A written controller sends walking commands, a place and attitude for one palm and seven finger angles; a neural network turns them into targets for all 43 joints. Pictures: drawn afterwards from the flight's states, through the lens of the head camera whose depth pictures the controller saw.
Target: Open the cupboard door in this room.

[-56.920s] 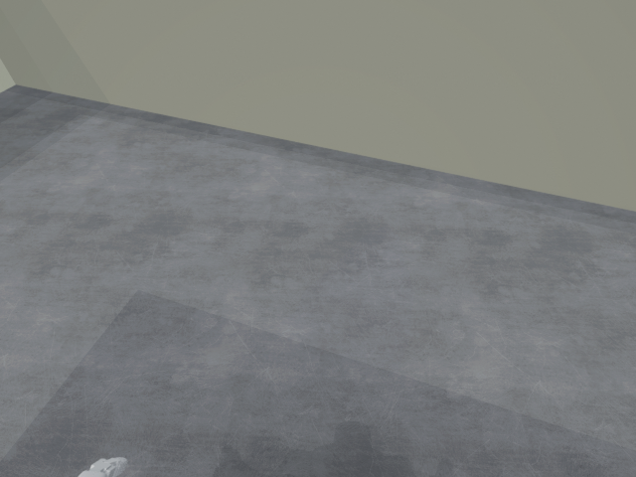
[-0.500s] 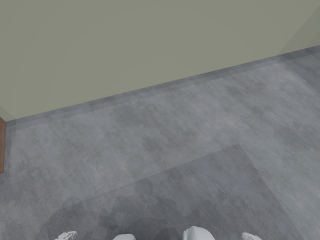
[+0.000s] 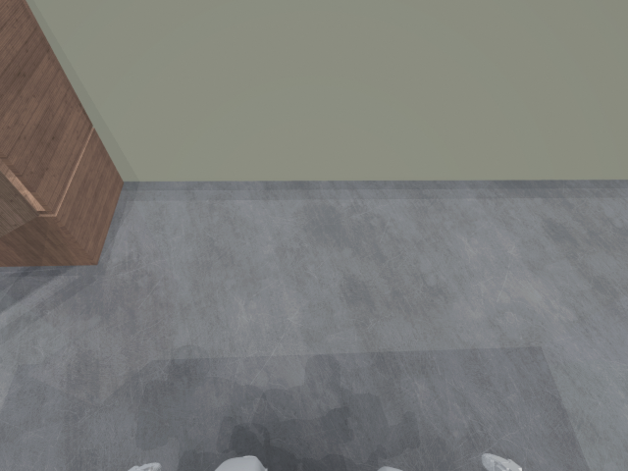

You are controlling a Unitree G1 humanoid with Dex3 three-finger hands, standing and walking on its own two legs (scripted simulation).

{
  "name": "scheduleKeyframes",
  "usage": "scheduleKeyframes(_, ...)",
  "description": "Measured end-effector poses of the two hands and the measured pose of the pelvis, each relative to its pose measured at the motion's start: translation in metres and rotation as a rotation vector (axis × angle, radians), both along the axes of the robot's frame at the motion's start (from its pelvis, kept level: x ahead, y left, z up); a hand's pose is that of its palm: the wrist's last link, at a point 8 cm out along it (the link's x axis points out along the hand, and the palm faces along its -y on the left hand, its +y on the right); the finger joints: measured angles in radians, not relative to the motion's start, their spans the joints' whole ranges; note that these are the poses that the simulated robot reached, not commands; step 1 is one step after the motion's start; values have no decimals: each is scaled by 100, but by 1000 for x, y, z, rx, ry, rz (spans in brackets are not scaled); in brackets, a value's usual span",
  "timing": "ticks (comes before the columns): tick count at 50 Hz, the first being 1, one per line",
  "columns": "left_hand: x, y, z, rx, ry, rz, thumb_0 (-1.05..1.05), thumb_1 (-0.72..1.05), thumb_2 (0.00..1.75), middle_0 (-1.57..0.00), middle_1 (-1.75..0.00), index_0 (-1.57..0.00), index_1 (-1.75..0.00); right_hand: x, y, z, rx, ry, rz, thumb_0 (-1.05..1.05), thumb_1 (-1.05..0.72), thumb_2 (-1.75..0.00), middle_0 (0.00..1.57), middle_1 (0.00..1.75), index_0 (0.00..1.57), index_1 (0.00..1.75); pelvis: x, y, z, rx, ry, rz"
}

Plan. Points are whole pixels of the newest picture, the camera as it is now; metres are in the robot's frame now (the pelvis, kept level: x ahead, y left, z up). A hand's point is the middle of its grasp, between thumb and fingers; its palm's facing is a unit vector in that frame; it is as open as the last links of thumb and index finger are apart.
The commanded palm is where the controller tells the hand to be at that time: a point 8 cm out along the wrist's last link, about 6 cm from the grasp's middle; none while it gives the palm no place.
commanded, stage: turn to face it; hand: left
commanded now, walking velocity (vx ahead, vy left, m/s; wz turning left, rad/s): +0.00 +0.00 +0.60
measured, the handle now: out of the picture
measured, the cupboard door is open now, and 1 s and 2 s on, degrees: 44 44 44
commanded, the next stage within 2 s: take the last steps up to it in 1.30 s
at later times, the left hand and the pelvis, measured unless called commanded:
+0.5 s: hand out of the picture +0.02 +0.17 -0.14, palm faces +0.31 -0.92 -0.26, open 7.4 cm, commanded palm none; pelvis +0.01 -0.05 +0.02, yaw +18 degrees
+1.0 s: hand out of the picture +0.00 +0.17 -0.14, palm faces +0.56 -0.77 -0.30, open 7.4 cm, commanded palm none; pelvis +0.04 -0.06 +0.01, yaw +35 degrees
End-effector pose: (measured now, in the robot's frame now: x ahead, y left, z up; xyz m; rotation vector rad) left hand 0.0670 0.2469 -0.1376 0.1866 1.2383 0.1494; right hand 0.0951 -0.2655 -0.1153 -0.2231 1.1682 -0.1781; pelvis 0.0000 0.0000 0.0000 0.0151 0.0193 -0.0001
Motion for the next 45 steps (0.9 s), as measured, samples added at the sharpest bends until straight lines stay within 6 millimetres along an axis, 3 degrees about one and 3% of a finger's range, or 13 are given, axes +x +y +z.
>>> scheduleKeyframes(8,-11,8,19,41,-10,105,1,91,90,-20,-30,-20,-30,11,6,4,6,29,97,0,-91,-90,20,30,20,30,-2,-14,13,-17,3,84)
scheduleKeyframes(15,-17,-8,33,109,-96,161,1,91,90,-20,-30,-20,-30,26,-16,-17,49,66,145,1,-91,-90,20,30,20,30,1,-42,4,-1,0,174)
scheduleKeyframes(20,-41,-26,38,95,-60,230,1,91,90,-20,-30,-20,-30,50,-19,-10,49,76,197,1,-91,-90,20,30,20,30,5,-48,14,9,-11,248)
scheduleKeyframes(26,-72,-38,25,31,-20,323,1,91,90,-20,-30,-20,-30,87,4,4,36,48,308,1,-91,-90,20,30,19,30,11,-44,16,23,-1,330)
scheduleKeyframes(30,-99,-32,2,-5,11,406,1,91,90,-21,-30,-20,-30,114,30,2,11,-11,401,1,-91,-90,20,30,20,30,11,-34,3,3,2,388)
scheduleKeyframes(33,-111,-26,-1,0,51,449,1,91,90,-20,-30,-20,-30,121,41,7,0,-30,446,1,-91,-90,20,30,20,30,11,-33,4,0,-2,415)
scheduleKeyframes(40,-101,-18,23,44,-14,516,1,91,90,-20,-30,-20,-30,120,42,7,0,34,506,0,-91,-90,20,30,20,30,18,-42,16,-24,-3,492)
scheduleKeyframes(45,-90,-25,32,108,-87,539,1,91,90,-20,-30,-20,-30,131,30,-11,26,74,525,1,-90,-90,20,30,20,30,32,-58,8,-9,6,551)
